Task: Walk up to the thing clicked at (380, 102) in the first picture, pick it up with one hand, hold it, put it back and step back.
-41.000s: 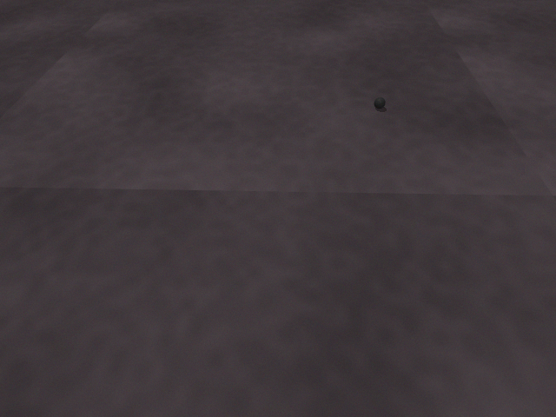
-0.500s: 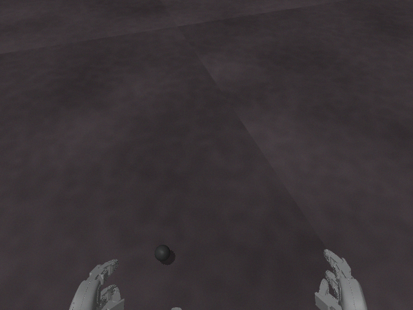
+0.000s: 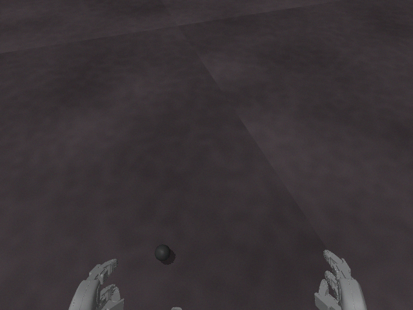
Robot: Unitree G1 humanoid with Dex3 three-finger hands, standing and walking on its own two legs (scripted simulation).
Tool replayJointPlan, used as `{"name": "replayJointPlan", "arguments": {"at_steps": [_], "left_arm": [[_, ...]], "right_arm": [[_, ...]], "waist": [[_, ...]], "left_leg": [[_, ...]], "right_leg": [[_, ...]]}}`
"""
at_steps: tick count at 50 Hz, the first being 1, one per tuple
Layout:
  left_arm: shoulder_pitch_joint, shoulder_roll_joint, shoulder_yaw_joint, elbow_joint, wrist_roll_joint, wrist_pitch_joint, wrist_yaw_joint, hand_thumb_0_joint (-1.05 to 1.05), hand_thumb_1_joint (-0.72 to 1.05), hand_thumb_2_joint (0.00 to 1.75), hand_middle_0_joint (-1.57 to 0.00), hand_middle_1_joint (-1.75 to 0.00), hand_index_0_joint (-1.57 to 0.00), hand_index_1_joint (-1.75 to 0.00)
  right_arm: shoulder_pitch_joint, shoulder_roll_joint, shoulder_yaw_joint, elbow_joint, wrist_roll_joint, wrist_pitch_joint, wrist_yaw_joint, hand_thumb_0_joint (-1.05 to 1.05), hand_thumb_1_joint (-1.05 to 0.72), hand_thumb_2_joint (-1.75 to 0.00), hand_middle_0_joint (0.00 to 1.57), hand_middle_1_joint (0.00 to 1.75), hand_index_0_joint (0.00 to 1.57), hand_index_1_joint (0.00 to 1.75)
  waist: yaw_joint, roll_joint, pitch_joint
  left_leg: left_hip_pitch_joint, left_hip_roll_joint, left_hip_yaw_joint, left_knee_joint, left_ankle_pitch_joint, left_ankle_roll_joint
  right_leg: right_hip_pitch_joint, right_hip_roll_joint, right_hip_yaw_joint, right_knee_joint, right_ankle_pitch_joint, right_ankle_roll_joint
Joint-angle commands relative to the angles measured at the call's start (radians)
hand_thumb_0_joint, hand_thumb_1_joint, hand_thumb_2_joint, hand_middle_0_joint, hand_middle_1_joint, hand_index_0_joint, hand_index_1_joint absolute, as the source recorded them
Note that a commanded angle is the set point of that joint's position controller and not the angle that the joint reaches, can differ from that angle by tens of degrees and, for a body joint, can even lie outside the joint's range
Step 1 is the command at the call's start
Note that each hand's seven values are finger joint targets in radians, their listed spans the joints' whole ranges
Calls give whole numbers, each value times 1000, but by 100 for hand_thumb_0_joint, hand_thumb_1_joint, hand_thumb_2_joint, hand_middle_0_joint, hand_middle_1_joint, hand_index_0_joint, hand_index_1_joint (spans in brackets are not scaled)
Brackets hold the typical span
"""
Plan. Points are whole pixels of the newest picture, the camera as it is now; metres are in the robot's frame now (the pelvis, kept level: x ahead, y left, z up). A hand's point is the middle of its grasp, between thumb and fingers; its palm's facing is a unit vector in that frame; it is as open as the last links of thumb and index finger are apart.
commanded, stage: home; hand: left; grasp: from above
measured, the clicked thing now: (162, 252) +0.48 +0.23 -0.68
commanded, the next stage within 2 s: stand in 0.54 s
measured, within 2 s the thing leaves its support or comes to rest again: neither
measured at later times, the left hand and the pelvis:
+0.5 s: hand (120, 306) +0.16 +0.18 -0.05, palm faces +0.05 -0.98 -0.20, open 7.4 cm; pelvis +0.00 +0.00 +0.00, yaw +0 degrees
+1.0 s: hand out of the picture +0.08 +0.26 -0.11, palm faces +0.05 -0.94 -0.33, open 7.4 cm; pelvis +0.00 +0.02 +0.04, yaw +1 degrees
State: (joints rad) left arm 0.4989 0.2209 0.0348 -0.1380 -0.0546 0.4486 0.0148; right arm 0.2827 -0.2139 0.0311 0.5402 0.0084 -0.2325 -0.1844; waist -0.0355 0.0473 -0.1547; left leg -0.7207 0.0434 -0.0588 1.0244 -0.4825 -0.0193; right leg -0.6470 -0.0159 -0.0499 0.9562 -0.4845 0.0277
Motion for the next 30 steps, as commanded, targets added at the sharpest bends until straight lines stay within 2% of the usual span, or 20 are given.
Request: {"name": "replayJointPlan", "arguments": {"at_steps": [1, 3, 5, 6, 7, 8, 9, 11, 13, 14, 18, 19, 20, 23, 24, 25, 26, 27, 28, 30], "left_arm": [[-9, 109, 62, -194, 5, -46, 12, 0, 90, 90, -20, -30, -20, -30], [-14, 107, 53, -182, 6, -44, 11, 0, 90, 90, -20, -30, -20, -30], [-8, 109, 55, -196, 6, -44, 12, 0, 90, 90, -20, -30, -20, -30], [-14, 103, 49, -189, 7, -46, 12, 0, 90, 90, -20, -30, -20, -30], [-33, 102, 49, -207, 6, -48, 14, 0, 90, 90, -20, -30, -20, -30], [-13, 104, 63, -179, 5, -46, 15, 0, 90, 90, -20, -30, -20, -30], [-20, 102, 51, -185, 5, -46, 14, 0, 90, 90, -20, -30, -20, -30], [-29, 108, 56, -205, 4, -49, 11, 0, 90, 90, -20, -30, -20, -30], [-5, 104, 58, -169, 4, -45, 12, 0, 90, 90, -20, -30, -20, -30], [-20, 107, 58, -200, 4, -48, 12, 0, 90, 90, -20, -30, -20, -30], [2, 116, 65, -196, 5, -44, 13, 0, 90, 90, -20, -30, -20, -30], [-22, 100, 43, -220, 6, -49, 13, 0, 90, 90, -20, -30, -20, -30], [-13, 107, 62, -197, 5, -49, 15, 0, 90, 90, -20, -30, -20, -30], [-22, 103, 51, -218, 6, -51, 15, 0, 90, 90, -20, -30, -20, -30], [5, 115, 71, -181, 7, -48, 16, 0, 90, 90, -20, -30, -20, -30], [-12, 103, 46, -205, 7, -49, 14, 0, 90, 90, -20, -30, -20, -30], [-7, 112, 61, -197, 6, -49, 14, 0, 90, 90, -20, -30, -20, -30], [-31, 110, 49, -228, 5, -49, 13, 0, 90, 90, -20, -30, -20, -30], [-5, 109, 59, -190, 7, -46, 16, 0, 90, 90, -20, -30, -20, -30], [-14, 108, 55, -192, 4, -45, 12, 0, 90, 90, -20, -30, -20, -30]], "right_arm": [[-58, -127, -55, -160, -4, -58, -12, 0, -90, -90, 20, 30, 20, 30], [-59, -132, -56, -159, -3, -57, -12, 0, -90, -90, 20, 30, 20, 30], [-56, -129, -57, -160, -3, -55, -11, 0, -90, -90, 20, 30, 20, 30], [-62, -132, -57, -160, -3, -55, -11, 0, -90, -90, 20, 30, 20, 30], [-69, -127, -54, -170, -2, -56, -10, 0, -90, -90, 20, 30, 20, 30], [-65, -132, -58, -164, -2, -58, -11, 0, -90, -90, 20, 30, 20, 30], [-69, -127, -54, -167, -2, -57, -11, 0, -90, -90, 20, 30, 20, 30], [-69, -130, -56, -168, -3, -59, -10, 0, -90, -90, 20, 30, 20, 30], [-68, -131, -58, -164, -3, -58, -11, 0, -90, -90, 20, 30, 20, 30], [-74, -125, -54, -176, -2, -58, -10, 0, -90, -90, 20, 30, 20, 30], [-60, -132, -60, -170, -2, -56, -11, 0, -90, -90, 20, 30, 20, 30], [-66, -123, -56, -175, -2, -56, -11, 0, -90, -90, 20, 30, 20, 30], [-66, -124, -57, -172, -1, -55, -11, 0, -90, -90, 20, 30, 20, 30], [-62, -124, -56, -172, -3, -56, -11, 0, -90, -90, 20, 30, 20, 30], [-56, -130, -62, -161, -2, -53, -13, 0, -90, -90, 20, 30, 20, 30], [-62, -128, -58, -170, -2, -55, -12, 0, -90, -90, 20, 30, 20, 30], [-56, -129, -60, -163, -2, -54, -11, 0, -90, -90, 20, 30, 20, 30], [-64, -130, -57, -171, -1, -56, -10, 0, -90, -90, 20, 30, 20, 30], [-62, -125, -57, -166, -2, -54, -12, 0, -90, -90, 20, 30, 20, 30], [-63, -128, -57, -166, -1, -52, -11, 0, -90, -90, 20, 30, 20, 30]], "waist": [[-5, 0, -105], [-11, -9, -85], [-2, 20, -108], [-4, 18, -76], [-4, 7, -82], [-3, -3, -73], [-5, 6, -78], [-5, 7, -78], [-8, -15, -58], [0, -11, -71], [-7, -12, -110], [-6, 9, -97], [-3, -5, -90], [-6, 13, -98], [-4, -8, -105], [-7, -3, -97], [-6, -4, -107], [-8, 24, -97], [-5, 12, -96], [-9, -15, -81]], "left_leg": [[133, -34, 21, -161, 221, 27], [128, -34, 22, -165, 210, 29], [139, -32, 16, -173, 225, 24], [131, -28, 13, -181, 204, 23], [128, -28, 12, -180, 200, 24], [125, -29, 16, -178, 196, 24], [122, -30, 16, -179, 186, 25], [120, -30, 14, -179, 175, 26], [105, -34, 22, -175, 151, 28], [99, -37, 26, -171, 150, 28], [126, -35, 26, -160, 203, 29], [127, -36, 31, -156, 215, 26], [112, -38, 31, -154, 202, 27], [125, -34, 26, -163, 200, 25], [133, -31, 21, -164, 210, 25], [131, -34, 26, -156, 229, 26], [129, -32, 20, -158, 229, 27], [141, -31, 20, -167, 226, 25], [131, -32, 22, -161, 227, 25], [122, -33, 21, -161, 205, 30]], "right_leg": [[46, 32, -22, -155, 209, -20], [38, 33, -21, -157, 200, -20], [41, 34, -24, -145, 205, -25], [29, 37, -29, -146, 186, -25], [33, 37, -31, -150, 185, -24], [32, 36, -28, -152, 178, -24], [26, 37, -29, -154, 172, -23], [28, 35, -29, -156, 165, -23], [22, 34, -26, -166, 142, -20], [30, 32, -23, -171, 142, -21], [42, 32, -19, -154, 194, -20], [39, 30, -18, -156, 205, -21], [41, 30, -18, -160, 193, -20], [34, 33, -22, -154, 191, -23], [43, 34, -24, -151, 194, -23], [41, 32, -20, -154, 215, -21], [48, 33, -23, -149, 216, -21], [36, 34, -23, -145, 214, -23], [40, 33, -22, -150, 214, -22], [37, 33, -23, -161, 198, -19]]}}
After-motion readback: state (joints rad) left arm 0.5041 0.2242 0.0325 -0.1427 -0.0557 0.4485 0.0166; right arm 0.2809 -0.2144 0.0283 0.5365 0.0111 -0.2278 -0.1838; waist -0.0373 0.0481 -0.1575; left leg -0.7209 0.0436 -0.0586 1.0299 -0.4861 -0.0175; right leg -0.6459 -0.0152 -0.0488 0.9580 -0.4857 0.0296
